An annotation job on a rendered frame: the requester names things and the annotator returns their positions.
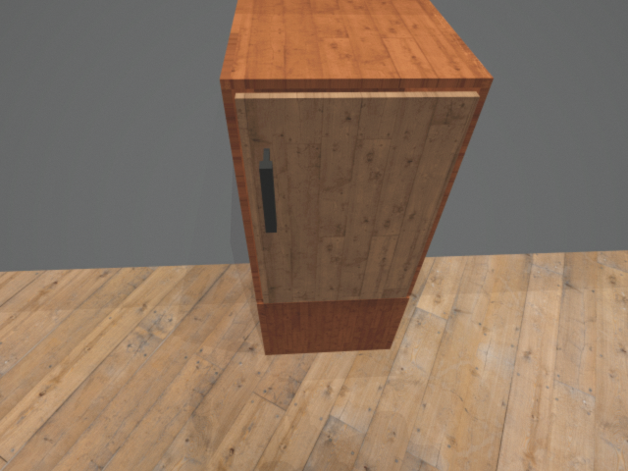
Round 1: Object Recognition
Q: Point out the handle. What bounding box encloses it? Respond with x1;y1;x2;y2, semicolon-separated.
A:
259;148;277;233

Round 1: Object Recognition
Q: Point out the cupboard door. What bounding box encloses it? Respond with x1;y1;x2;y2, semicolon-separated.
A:
235;91;480;303

